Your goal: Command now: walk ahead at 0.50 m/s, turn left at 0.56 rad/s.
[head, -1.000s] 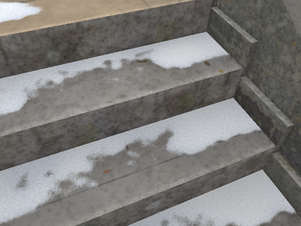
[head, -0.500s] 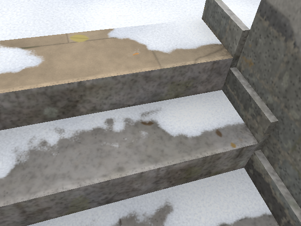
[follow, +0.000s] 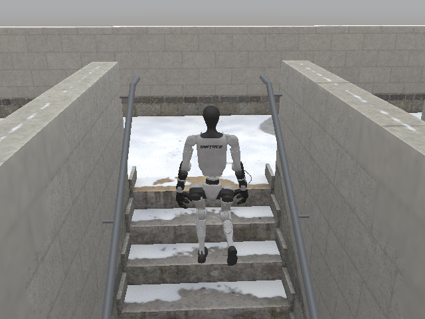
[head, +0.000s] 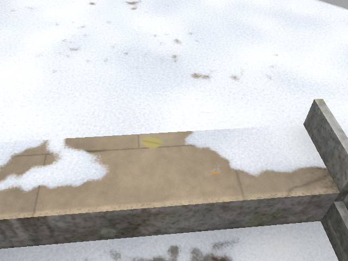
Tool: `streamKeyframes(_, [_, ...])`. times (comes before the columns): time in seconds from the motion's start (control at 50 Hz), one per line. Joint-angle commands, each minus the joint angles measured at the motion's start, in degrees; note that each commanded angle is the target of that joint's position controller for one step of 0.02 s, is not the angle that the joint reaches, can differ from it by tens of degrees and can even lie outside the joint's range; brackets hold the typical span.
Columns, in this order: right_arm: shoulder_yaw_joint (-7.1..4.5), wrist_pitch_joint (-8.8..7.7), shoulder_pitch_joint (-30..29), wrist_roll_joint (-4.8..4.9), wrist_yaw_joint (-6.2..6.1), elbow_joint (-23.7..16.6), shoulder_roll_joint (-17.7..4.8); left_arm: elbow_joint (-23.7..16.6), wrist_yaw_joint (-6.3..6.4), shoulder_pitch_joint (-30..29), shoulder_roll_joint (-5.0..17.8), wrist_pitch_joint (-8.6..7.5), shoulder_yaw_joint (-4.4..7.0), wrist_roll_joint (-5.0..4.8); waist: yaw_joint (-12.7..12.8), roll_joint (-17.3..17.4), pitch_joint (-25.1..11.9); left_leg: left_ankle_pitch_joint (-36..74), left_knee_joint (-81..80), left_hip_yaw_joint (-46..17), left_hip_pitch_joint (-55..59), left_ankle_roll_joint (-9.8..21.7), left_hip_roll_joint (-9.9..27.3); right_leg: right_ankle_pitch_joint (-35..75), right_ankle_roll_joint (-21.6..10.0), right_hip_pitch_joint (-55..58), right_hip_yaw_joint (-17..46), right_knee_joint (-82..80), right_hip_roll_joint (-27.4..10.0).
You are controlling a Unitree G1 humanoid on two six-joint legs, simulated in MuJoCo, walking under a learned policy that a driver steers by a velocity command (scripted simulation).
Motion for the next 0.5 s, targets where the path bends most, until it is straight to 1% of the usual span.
streamKeyframes(0.02, [1.26,-1.17,-0.2,1.13,0.43,3.8,0.9,-6.3,2.33,-3.7,-3.9,-0.46,-1.04,-0.01,6.0,2.7,1.5,13.9,-30.2,-30.7,17.8,11.3,11.9,-4.4,-3.0,-31.4,5.0,23.8,2.0])
streamKeyframes(0.04, [1.93,-1.80,-1.0,0.01,0.86,4.9,1.7,-6.5,2.67,-3.0,-2.4,0.48,-0.99,0.18,7.9,0.0,1.3,18.7,-30.2,-25.7,15.7,10.2,10.9,-4.2,-2.4,-31.6,2.0,20.7,0.5])
streamKeyframes(0.06, [2.30,-2.29,-0.3,-0.70,0.93,5.6,1.9,-6.8,2.79,-2.5,-2.3,1.14,-1.27,0.43,8.3,2.2,2.1,18.1,-31.0,-19.7,14.0,8.9,9.1,-6.5,-2.3,-32.9,-0.3,19.4,-0.9])
streamKeyframes(0.08, [2.15,-2.77,0.2,-1.56,0.73,5.0,1.0,-7.9,3.00,-4.5,-1.3,1.57,-1.32,-0.32,7.0,1.7,2.2,15.3,-33.3,-16.7,10.6,8.7,8.5,-7.9,-1.5,-29.6,-2.9,13.6,-2.5])
streamKeyframes(0.1, [2.34,-3.72,1.6,-2.09,0.26,4.5,0.5,-8.7,3.32,-7.2,-0.4,1.32,-0.98,-0.47,6.5,3.3,4.2,14.1,-35.4,-16.2,5.8,8.5,7.8,-8.0,-1.0,-26.4,-5.1,12.7,-3.2])
streamKeyframes(0.12, [2.50,-3.92,7.4,-3.22,-0.50,6.3,-0.1,-9.2,3.27,-9.3,-1.7,0.94,-1.65,-0.97,3.8,7.8,3.8,13.2,-35.8,-18.9,6.5,9.8,8.8,-11.9,-0.4,-28.4,-6.3,24.0,-2.4])
streamKeyframes(0.14, [2.73,-3.28,15.7,-3.60,-0.43,9.5,-0.3,-12.3,3.78,-16.0,-3.0,0.72,-2.89,-0.48,1.1,11.1,5.1,13.8,-36.2,-25.3,15.2,11.2,11.9,-22.0,-2.1,-39.6,-4.6,33.7,-1.2])
streamKeyframes(0.16, [3.06,-3.13,19.5,-3.92,-0.45,11.4,1.2,-16.7,5.20,-22.6,-2.6,0.56,-3.49,-0.91,-0.3,9.1,6.1,11.5,-36.2,-27.6,23.1,9.6,14.5,-30.9,-3.6,-48.0,-1.1,28.9,-2.0])
streamKeyframes(0.18, [3.15,-3.53,21.1,-4.41,-0.80,12.0,1.3,-19.0,6.00,-26.7,-1.8,0.05,-3.88,-1.03,-1.6,6.7,6.4,10.4,-36.0,-28.8,28.5,8.7,15.4,-32.6,-3.9,-52.0,0.0,22.3,-3.0])
streamKeyframes(0.2, [3.16,-4.63,23.1,-4.78,-0.47,12.6,-0.3,-22.3,6.35,-29.7,-1.2,0.14,-4.14,-0.50,-2.3,2.9,4.7,9.4,-36.6,-29.1,31.4,7.0,15.5,-24.9,-2.7,-49.2,-1.3,5.1,-5.7])
streamKeyframes(0.22, [2.93,-5.14,22.7,-4.27,-0.21,11.5,-1.3,-23.8,6.35,-31.7,-0.8,0.55,-4.01,-0.74,-2.4,5.2,6.2,9.1,-39.7,-29.4,28.2,7.7,16.0,-21.2,-1.6,-45.6,-2.8,-1.9,-7.1])
streamKeyframes(0.24, [2.18,-4.34,12.6,-1.63,1.39,6.2,-4.2,-27.5,5.16,-37.1,-2.0,2.61,-4.66,-0.71,0.2,2.8,8.3,6.4,-51.9,-25.1,3.9,8.4,15.6,-25.8,0.3,-18.9,-9.9,-16.6,-6.4])
streamKeyframes(0.26, [2.16,-4.57,10.7,-0.29,2.05,3.3,-6.0,-30.1,3.67,-37.2,-5.7,2.82,-4.97,-0.83,1.7,11.7,10.3,11.5,-56.5,-26.5,-10.8,10.8,17.0,-28.5,3.2,-0.6,-14.1,-11.5,-4.3])
streamKeyframes(0.28, [1.45,-4.45,8.3,0.04,2.48,2.6,-10.2,-28.1,2.45,-29.1,-5.3,3.37,-4.35,-2.11,5.8,13.5,7.7,32.9,-53.0,-23.6,-11.4,10.6,18.1,-17.0,3.9,8.4,-14.0,-7.1,-1.6])
streamKeyframes(0.3, [-0.28,-4.73,6.3,1.93,2.28,0.8,-15.1,-26.5,2.19,-21.8,-0.2,3.52,-2.25,-2.12,10.6,12.5,2.5,61.9,-46.9,-20.3,-1.4,9.1,16.2,-20.5,4.5,10.9,-13.1,-15.5,2.1])
streamKeyframes(0.32, [-1.21,-5.99,7.4,3.78,2.50,0.5,-15.4,-23.9,3.23,-14.0,7.0,2.68,0.91,-2.58,12.0,11.6,-2.6,83.4,-36.9,-17.7,13.7,7.2,14.1,-22.4,4.2,12.7,-15.6,-29.0,5.3])
streamKeyframes(0.34, [-1.31,-6.54,10.4,1.33,3.25,1.9,-10.3,-20.6,4.93,-0.9,9.4,1.44,2.24,-1.72,13.3,3.8,-12.5,80.6,-14.5,-17.2,12.1,3.3,11.1,-1.1,-1.7,28.7,-0.1,-33.7,-2.5])
streamKeyframes(0.36, [-0.13,-6.37,13.6,-1.21,3.80,0.5,-1.7,-17.9,5.12,11.5,13.0,0.77,2.69,-0.94,13.4,-12.7,-25.3,33.9,3.7,-17.5,-7.0,1.1,1.1,-12.5,-12.7,47.9,36.7,-56.1,-19.0])
streamKeyframes(0.38, [-1.98,-4.46,7.5,0.50,4.52,2.6,-4.9,-15.7,4.56,18.3,13.2,1.20,2.33,0.53,17.6,-17.6,-13.1,21.0,34.5,-22.3,-17.3,0.9,0.1,-50.6,-11.9,35.7,58.4,-70.5,-21.0])
streamKeyframes(0.4, [-1.77,-4.24,4.5,0.65,4.72,1.9,-3.2,-11.9,4.25,15.9,12.2,-0.61,2.74,-1.64,14.3,-15.0,2.9,23.1,43.2,-17.2,-28.1,1.8,3.3,-68.7,-8.5,26.6,48.9,-73.0,-17.1])
streamKeyframes(0.42, [-1.90,-4.31,6.1,0.44,3.88,3.8,-3.0,-12.4,4.11,6.1,9.2,-0.74,2.80,-3.38,9.2,-10.6,7.4,25.9,45.8,-13.4,-25.7,2.3,6.0,-60.3,-9.2,15.7,37.7,-69.4,-17.5])
streamKeyframes(0.44, [-1.26,-4.29,4.2,-0.32,2.85,3.1,-2.2,-10.7,3.93,3.1,3.2,-0.15,1.75,-3.84,6.1,-3.1,6.5,26.4,46.2,-12.5,-23.5,4.3,6.7,-51.5,-9.0,13.5,30.9,-67.4,-17.6])
streamKeyframes(0.46, [-0.41,-3.97,1.4,-0.56,2.35,1.9,-1.3,-9.5,4.12,-1.1,-4.0,0.30,0.21,-3.90,3.4,-0.6,5.4,25.8,49.0,-13.0,-20.8,6.0,8.1,-46.4,-8.0,9.1,27.6,-68.5,-17.3])
streamKeyframes(0.48, [-0.09,-3.00,-0.1,-0.02,1.93,0.4,0.0,-8.6,4.57,-2.7,-6.9,0.57,-0.36,-3.15,1.7,1.0,6.5,24.8,48.7,-13.4,-22.2,7.0,8.5,-43.3,-7.1,7.6,23.1,-70.6,-16.1])
streamKeyframes(0.5, [0.51,-2.29,0.7,0.00,1.89,1.1,0.8,-7.3,5.07,-4.2,-8.0,0.30,-0.68,-3.15,0.1,0.0,7.1,24.1,47.8,-14.4,-24.7,8.1,8.4,-40.3,-6.1,7.8,19.0,-72.0,-13.9])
